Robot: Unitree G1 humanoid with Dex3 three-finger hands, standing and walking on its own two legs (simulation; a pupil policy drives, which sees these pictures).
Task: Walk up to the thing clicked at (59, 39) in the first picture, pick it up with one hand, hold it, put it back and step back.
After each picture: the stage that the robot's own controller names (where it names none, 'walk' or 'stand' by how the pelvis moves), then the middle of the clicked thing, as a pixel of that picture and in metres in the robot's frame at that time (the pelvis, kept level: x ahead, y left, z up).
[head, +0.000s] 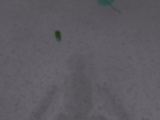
stand; (58, 36) +1.50 +0.33 -0.72
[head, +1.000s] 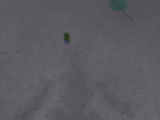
walk; (66, 38) +1.39 +0.22 -0.69
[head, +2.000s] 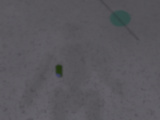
walk; (59, 71) +0.88 +0.19 -0.70
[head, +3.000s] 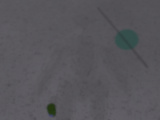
walk; (51, 110) +0.53 +0.21 -0.71
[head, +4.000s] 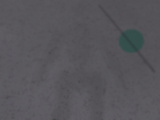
stand; out of the picture +0.38 +0.17 -0.71
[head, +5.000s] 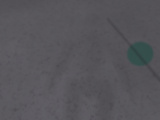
stand; out of the picture +0.34 +0.18 -0.72
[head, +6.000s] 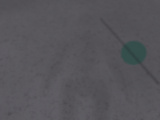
stand; out of the picture +0.32 +0.19 -0.72
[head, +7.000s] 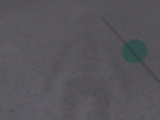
stand; out of the picture +0.34 +0.19 -0.73
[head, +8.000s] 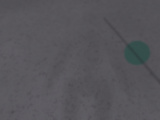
stand; out of the picture +0.33 +0.19 -0.73
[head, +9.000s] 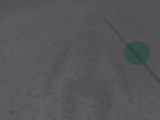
stand; out of the picture +0.33 +0.19 -0.73
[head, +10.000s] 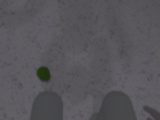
go down; (44, 74) +0.41 +0.17 -0.42
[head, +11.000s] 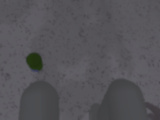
go down; (35, 63) +0.44 +0.19 -0.32
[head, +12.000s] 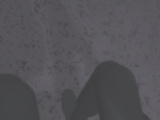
close in; out of the picture +0.43 +0.23 -0.24
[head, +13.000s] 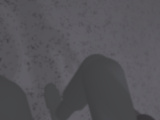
close; out of the picture +0.43 +0.25 -0.23
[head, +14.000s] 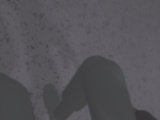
lift; out of the picture +0.41 +0.24 -0.24
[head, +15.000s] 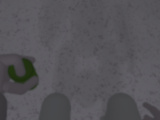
lift; (25, 75) +0.34 +0.20 -0.03
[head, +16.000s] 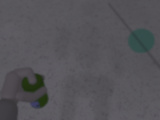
hold; (36, 91) +0.32 +0.17 +0.00
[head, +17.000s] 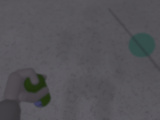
hold; (38, 91) +0.32 +0.17 +0.00
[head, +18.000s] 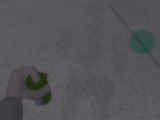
crouch; (39, 89) +0.33 +0.17 -0.01
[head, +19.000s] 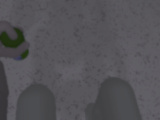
crouch; (16, 45) +0.46 +0.19 -0.10
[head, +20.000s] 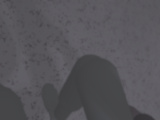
lower; out of the picture +0.44 +0.27 -0.24
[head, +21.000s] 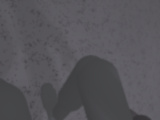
lower; out of the picture +0.44 +0.27 -0.24
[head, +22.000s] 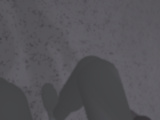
lower; out of the picture +0.44 +0.27 -0.24
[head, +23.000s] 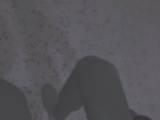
lower; out of the picture +0.44 +0.27 -0.24
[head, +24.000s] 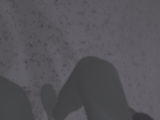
draw back; out of the picture +0.43 +0.25 -0.24
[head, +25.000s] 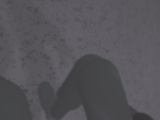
withdraw; out of the picture +0.43 +0.25 -0.24
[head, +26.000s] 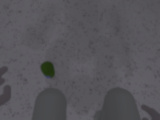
walk; (48, 70) +0.45 +0.17 -0.39
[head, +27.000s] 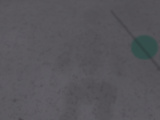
stand; out of the picture +0.36 +0.15 -0.66
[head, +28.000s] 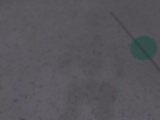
stand; out of the picture +0.37 +0.16 -0.67
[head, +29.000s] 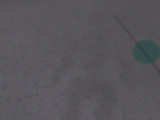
stand; out of the picture +0.37 +0.15 -0.70
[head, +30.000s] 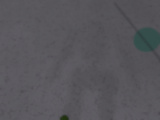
walk; out of the picture +0.40 +0.15 -0.72
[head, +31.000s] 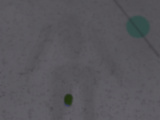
walk; (68, 100) +0.51 +0.05 -0.71
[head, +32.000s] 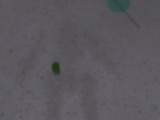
walk; (55, 68) +0.75 +0.20 -0.70
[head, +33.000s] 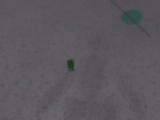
stand; (70, 65) +1.02 +0.20 -0.70
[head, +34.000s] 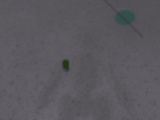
stand; (65, 65) +1.02 +0.20 -0.72
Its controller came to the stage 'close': yes
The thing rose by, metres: 0.71
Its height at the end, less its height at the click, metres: +0.00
